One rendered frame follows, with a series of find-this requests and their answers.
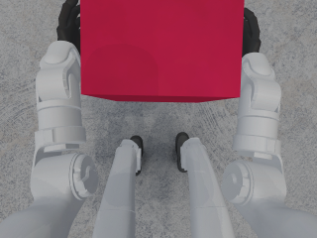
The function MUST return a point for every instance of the left robot upper arm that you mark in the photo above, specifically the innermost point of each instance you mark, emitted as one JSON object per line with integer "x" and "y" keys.
{"x": 59, "y": 185}

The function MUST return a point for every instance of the robot right hand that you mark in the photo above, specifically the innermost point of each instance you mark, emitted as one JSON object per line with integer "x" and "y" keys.
{"x": 251, "y": 33}

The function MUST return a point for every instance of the robot right forearm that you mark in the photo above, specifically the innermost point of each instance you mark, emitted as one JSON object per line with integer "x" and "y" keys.
{"x": 258, "y": 113}

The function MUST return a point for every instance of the robot left forearm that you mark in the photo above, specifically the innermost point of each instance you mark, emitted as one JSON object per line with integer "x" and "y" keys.
{"x": 58, "y": 102}

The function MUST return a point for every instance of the robot right thigh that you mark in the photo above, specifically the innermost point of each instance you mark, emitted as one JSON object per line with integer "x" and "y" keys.
{"x": 209, "y": 214}

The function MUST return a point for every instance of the robot right foot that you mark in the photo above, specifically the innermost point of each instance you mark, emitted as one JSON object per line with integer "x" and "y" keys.
{"x": 179, "y": 140}

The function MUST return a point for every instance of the right robot upper arm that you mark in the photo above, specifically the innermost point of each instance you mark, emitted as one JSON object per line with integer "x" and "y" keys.
{"x": 258, "y": 192}

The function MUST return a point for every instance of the robot left hand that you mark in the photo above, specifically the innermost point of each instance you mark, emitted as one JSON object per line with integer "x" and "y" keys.
{"x": 69, "y": 24}

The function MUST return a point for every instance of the carton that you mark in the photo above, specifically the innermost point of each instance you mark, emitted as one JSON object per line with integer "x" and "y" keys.
{"x": 185, "y": 51}

